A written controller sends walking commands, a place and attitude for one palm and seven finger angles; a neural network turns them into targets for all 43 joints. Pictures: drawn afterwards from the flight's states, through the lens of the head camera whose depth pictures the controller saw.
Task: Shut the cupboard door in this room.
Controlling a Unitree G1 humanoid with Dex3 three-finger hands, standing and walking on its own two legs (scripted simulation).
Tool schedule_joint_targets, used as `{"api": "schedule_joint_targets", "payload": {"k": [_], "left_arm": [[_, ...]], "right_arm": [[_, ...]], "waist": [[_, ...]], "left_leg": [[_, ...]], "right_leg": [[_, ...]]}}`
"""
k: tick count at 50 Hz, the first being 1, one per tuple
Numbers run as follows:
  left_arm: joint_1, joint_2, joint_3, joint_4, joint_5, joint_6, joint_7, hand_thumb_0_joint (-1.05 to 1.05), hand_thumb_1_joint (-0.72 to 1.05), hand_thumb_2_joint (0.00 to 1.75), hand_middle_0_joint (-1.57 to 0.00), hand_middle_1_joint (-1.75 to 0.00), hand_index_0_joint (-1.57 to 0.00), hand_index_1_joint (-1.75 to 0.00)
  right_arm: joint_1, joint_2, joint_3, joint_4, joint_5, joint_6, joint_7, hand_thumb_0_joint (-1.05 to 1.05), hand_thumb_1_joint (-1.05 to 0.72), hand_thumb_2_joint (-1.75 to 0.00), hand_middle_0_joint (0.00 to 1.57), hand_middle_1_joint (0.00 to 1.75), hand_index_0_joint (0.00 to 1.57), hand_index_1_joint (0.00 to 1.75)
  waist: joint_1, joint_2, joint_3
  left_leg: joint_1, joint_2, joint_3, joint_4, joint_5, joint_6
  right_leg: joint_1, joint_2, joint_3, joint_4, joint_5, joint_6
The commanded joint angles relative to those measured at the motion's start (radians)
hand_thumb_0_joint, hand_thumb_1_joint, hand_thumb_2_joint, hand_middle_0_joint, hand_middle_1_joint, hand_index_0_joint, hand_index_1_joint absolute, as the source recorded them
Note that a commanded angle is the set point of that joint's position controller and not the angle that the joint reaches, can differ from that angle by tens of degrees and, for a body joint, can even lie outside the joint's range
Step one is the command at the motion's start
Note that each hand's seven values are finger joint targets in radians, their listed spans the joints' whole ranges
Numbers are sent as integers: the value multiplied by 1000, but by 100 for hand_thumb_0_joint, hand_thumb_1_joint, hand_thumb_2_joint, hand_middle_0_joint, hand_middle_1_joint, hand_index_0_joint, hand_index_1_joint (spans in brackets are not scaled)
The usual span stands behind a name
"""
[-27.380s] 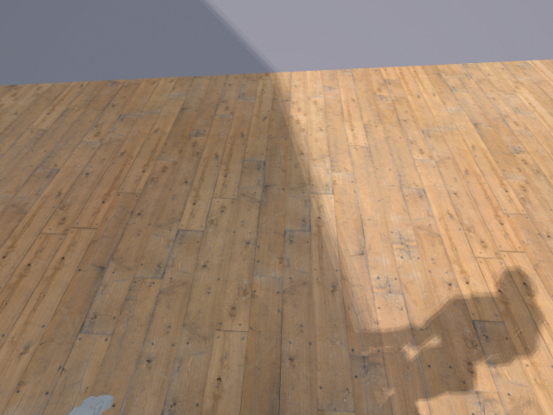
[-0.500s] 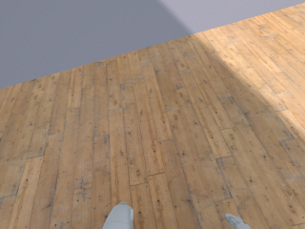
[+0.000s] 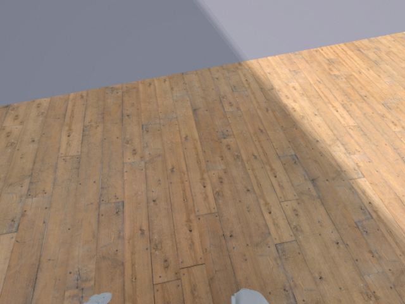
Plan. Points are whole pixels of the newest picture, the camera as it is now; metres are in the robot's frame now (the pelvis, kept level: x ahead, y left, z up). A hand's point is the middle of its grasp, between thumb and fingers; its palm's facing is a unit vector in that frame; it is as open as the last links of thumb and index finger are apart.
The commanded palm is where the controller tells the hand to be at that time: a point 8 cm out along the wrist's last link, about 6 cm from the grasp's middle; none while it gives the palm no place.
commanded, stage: turn to face it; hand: left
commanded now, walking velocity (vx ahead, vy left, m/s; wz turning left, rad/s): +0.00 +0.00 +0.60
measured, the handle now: out of the picture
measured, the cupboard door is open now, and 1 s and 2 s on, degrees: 79 79 79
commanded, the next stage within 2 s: none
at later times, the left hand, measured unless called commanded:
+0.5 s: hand out of the picture +0.05 +0.13 -0.14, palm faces +0.28 -0.91 -0.31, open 7.4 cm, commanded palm none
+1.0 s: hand out of the picture -0.16 +0.14 -0.19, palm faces +0.63 -0.73 -0.27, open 7.4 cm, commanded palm none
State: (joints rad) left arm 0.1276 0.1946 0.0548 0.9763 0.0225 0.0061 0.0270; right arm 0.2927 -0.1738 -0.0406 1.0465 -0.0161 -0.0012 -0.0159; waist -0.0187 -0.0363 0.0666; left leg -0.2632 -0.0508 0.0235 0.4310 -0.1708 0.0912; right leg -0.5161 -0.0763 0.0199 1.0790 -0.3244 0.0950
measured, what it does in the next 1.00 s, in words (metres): steps on the spot, turning left: right foot, then left foot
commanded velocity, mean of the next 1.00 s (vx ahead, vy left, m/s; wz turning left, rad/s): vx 0.00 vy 0.00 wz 0.60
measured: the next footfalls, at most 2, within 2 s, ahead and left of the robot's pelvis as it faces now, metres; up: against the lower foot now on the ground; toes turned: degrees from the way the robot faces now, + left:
right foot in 0.32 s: +0.05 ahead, -0.16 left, +0.00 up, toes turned +11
left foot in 0.86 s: -0.08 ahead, +0.05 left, +0.00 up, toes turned +39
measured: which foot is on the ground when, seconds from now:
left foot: down 0.00-0.32, up 0.34-0.84, down 0.86-1.00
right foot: up 0.00-0.30, down 0.32-0.86, up 0.88-1.00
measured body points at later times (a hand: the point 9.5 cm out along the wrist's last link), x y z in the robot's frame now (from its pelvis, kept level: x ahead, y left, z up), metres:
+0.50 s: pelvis +0.00 -0.09 +0.00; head +0.05 -0.12 +0.45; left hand +0.03 +0.18 -0.12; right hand +0.11 -0.33 -0.17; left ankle -0.05 +0.06 -0.64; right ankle +0.01 -0.17 -0.74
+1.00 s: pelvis -0.03 -0.05 -0.01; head -0.01 +0.00 +0.44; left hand -0.19 +0.18 -0.17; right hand +0.23 -0.16 -0.13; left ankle -0.11 +0.03 -0.74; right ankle +0.02 -0.19 -0.67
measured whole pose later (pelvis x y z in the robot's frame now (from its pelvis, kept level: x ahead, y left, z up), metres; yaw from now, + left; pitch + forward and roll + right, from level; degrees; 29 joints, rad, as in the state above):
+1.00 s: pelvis -0.03 -0.05 -0.01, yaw +37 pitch +0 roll -1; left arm 0.25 0.29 0.07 0.98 0.02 0.07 0.02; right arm 0.06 -0.21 -0.04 0.90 -0.02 0.03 0.01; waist 0.05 -0.05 0.11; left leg -0.22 0.01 0.04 0.55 -0.32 0.02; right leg -0.43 -0.13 -0.10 1.08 -0.51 0.10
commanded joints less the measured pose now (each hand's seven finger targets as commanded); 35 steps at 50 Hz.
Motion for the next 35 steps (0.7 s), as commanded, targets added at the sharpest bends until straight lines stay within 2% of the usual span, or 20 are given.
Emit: {"api": "schedule_joint_targets", "payload": {"k": [1,5,7,10,12,13,14,15,16,17,18,19,20,21,22,25,28,31,35], "left_arm": [[45,67,22,-40,-3,12,-1,0,90,90,-20,-30,-20,-30],[-58,73,19,-88,-12,12,2,0,90,90,-20,-30,-20,-30],[-84,77,17,-106,-16,12,2,0,90,90,-20,-30,-20,-30],[-68,79,13,-118,-24,10,5,0,90,90,-20,-30,-20,-30],[-28,88,15,-114,-29,7,6,0,90,90,-20,-30,-20,-30],[2,95,18,-110,-31,4,8,0,90,90,-20,-30,-20,-30],[44,113,22,-100,-30,-2,12,0,90,90,-20,-30,-20,-30],[76,172,31,-95,-22,-9,17,0,90,90,-20,-30,-20,-30],[74,257,44,-107,-6,-16,25,0,90,90,-20,-30,-20,-30],[58,244,35,-120,-13,-9,22,0,90,90,-20,-30,-20,-30],[0,193,31,-132,-13,-17,23,0,90,90,-20,-30,-20,-30],[-48,164,23,-140,-16,-18,21,0,90,90,-20,-30,-20,-30],[-57,140,12,-144,-17,-18,16,0,90,90,-20,-30,-20,-30],[-48,125,9,-144,-17,-22,16,0,90,90,-20,-30,-20,-30],[-18,129,9,-136,-16,-27,12,0,90,90,-20,-30,-20,-30],[77,143,14,-116,-14,-29,9,0,90,90,-20,-30,-20,-30],[134,162,19,-103,-7,-28,10,0,90,90,-20,-30,-20,-30],[181,178,23,-90,-2,-24,10,0,90,90,-20,-30,-20,-30],[198,207,28,-82,5,-17,8,0,90,90,-20,-30,-20,-30]], "right_arm": [[44,-159,-48,-73,0,-19,-1,0,-90,-90,20,30,20,30],[95,-176,-60,-65,-5,-7,-4,0,-90,-90,20,30,20,30],[99,-188,-68,-71,-7,0,-5,0,-90,-90,20,30,20,30],[87,-203,-76,-84,-9,10,-5,0,-90,-90,20,30,20,30],[68,-207,-81,-98,-7,15,-2,0,-90,-90,20,30,20,30],[52,-205,-84,-103,-4,17,0,0,-90,-90,20,30,20,30],[29,-200,-85,-111,3,19,3,0,-90,-90,20,30,20,30],[34,-158,-80,-121,13,20,10,0,-90,-90,20,30,20,30],[29,-106,-74,-148,16,20,10,0,-90,-90,20,30,20,30],[-8,-164,-86,-158,-2,25,9,0,-90,-90,20,30,20,30],[3,-158,-88,-141,-7,40,15,0,-90,-90,20,30,20,30],[22,-142,-87,-114,-8,54,19,0,-90,-90,20,30,20,30],[27,-135,-84,-102,-9,61,26,0,-90,-90,20,30,20,30],[39,-127,-81,-103,-7,63,32,0,-90,-90,20,30,20,30],[23,-126,-79,-108,-5,66,34,0,-90,-90,20,30,20,30],[-37,-144,-77,-129,-6,73,35,0,-90,-90,20,30,20,30],[-113,-148,-69,-149,-6,75,36,0,-90,-90,20,30,20,30],[-179,-150,-59,-166,-2,74,36,0,-90,-90,20,30,20,30],[-238,-147,-43,-186,4,65,38,0,-90,-90,20,30,20,30]], "waist": [[14,166,-85],[-21,181,-100],[-27,179,-97],[-26,199,-129],[-13,199,-146],[2,186,-162],[24,165,-175],[32,15,-186],[39,-250,-161],[33,-154,-114],[-1,-120,-72],[-31,-113,-40],[-43,-81,-12],[-49,-84,-12],[-37,-104,-5],[1,-154,-32],[27,-136,-32],[49,-144,-43],[63,-151,-71]], "left_leg": [[54,249,-311,-143,288,63],[113,258,-396,-109,318,93],[107,262,-432,-97,313,103],[97,245,-467,-68,353,95],[57,217,-473,-45,369,72],[33,195,-471,-27,341,49],[-48,166,-445,8,241,9],[-218,103,-359,107,16,-52],[-402,-37,-137,344,-342,-136],[-352,-6,-104,533,-412,-134],[-326,28,-127,649,-354,-138],[-312,42,-112,724,-297,-149],[-307,57,-92,771,-237,-154],[-315,63,-77,783,-203,-159],[-319,65,-64,799,-180,-167],[-338,76,-56,803,-163,-185],[-343,92,-46,753,-189,-194],[-328,98,-28,672,-235,-193],[-254,98,14,515,-271,-179]], "right_leg": [[-16,6,-12,-11,17,14],[-17,24,3,-114,-65,11],[12,36,8,-183,-105,5],[110,70,8,-326,-129,-14],[212,90,0,-457,-82,-24],[283,92,-4,-560,-14,-30],[409,68,-2,-697,97,-35],[584,-80,114,-797,108,-74],[627,-362,374,-841,200,-178],[442,-431,328,-806,340,-248],[355,-363,235,-805,341,-246],[318,-297,164,-795,340,-221],[300,-243,83,-771,376,-194],[306,-221,36,-757,445,-174],[322,-213,3,-750,495,-166],[395,-217,-13,-735,520,-169],[439,-247,-17,-723,549,-189],[484,-268,-28,-708,591,-205],[498,-290,-70,-685,611,-220]]}}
